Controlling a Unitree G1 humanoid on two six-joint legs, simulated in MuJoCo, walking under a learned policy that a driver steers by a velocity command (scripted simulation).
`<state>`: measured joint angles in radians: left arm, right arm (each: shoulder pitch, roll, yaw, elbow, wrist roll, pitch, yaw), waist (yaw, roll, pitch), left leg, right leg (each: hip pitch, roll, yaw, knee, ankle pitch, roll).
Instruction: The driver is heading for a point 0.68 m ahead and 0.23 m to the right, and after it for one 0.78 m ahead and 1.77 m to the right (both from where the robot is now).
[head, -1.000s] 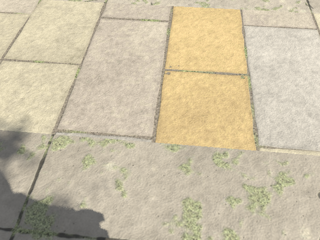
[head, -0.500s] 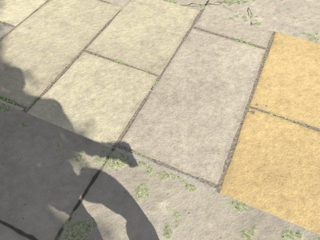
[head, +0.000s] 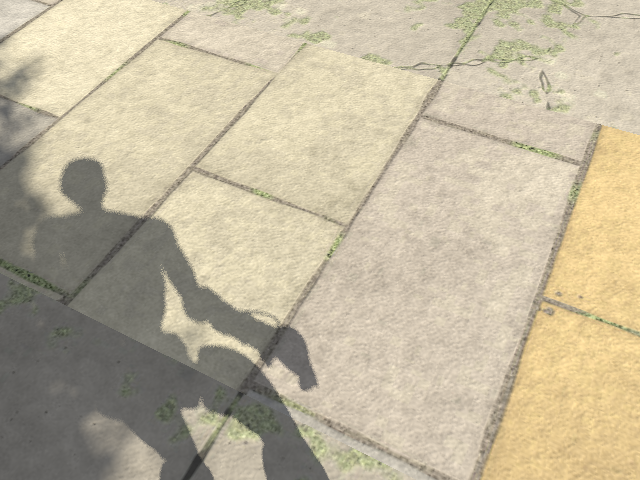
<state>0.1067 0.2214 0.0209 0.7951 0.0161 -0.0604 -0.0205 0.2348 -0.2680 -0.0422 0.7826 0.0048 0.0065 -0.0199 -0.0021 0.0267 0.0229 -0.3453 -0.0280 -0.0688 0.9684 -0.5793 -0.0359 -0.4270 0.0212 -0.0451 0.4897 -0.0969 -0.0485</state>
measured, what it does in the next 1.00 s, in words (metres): steps on the spot: left foot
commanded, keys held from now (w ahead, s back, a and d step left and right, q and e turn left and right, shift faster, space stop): no key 0.92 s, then w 0.08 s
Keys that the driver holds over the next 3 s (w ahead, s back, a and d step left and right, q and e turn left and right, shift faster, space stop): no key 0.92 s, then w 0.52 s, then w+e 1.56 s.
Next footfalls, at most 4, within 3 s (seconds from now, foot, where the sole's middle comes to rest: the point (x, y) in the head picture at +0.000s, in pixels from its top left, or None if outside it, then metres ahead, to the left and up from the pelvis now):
0.14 left None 0.06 0.15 -0.77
1.66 left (280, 452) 0.53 0.13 -0.77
2.20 right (430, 363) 0.73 -0.20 -0.77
2.70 left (411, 239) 1.09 -0.19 -0.77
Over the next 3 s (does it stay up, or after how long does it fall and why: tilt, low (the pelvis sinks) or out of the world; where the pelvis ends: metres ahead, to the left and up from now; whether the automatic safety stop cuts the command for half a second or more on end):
stays up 1.01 -0.26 0.02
